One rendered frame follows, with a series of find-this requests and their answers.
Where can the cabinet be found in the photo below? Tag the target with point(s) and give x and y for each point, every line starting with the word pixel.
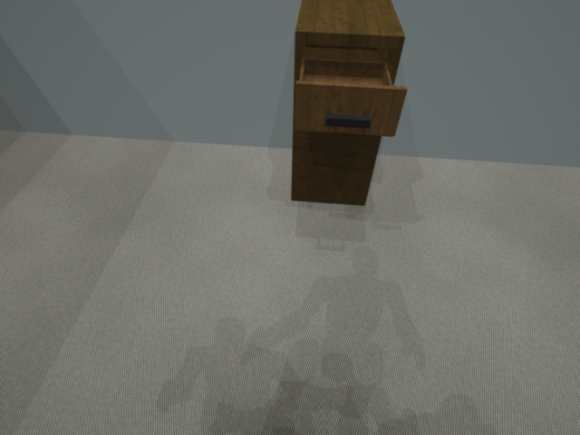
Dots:
pixel 337 168

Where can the drawer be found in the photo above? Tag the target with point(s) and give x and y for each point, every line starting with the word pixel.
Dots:
pixel 347 87

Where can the handle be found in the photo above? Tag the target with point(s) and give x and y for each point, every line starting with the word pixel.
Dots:
pixel 349 121

